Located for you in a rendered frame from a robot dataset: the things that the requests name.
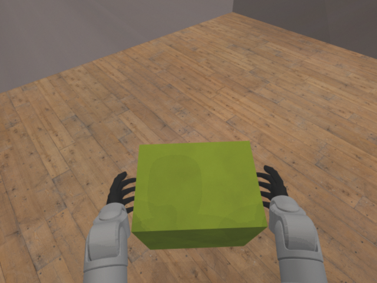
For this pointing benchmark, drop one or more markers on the carton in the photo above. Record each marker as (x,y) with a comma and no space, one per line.
(197,195)

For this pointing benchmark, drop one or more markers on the left robot forearm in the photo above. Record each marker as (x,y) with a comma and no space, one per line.
(106,253)

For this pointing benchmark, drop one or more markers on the robot left hand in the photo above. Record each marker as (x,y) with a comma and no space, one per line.
(116,193)

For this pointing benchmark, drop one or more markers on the right robot forearm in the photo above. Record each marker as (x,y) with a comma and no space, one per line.
(297,242)

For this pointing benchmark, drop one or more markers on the robot right hand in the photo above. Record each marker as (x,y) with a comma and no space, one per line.
(276,186)

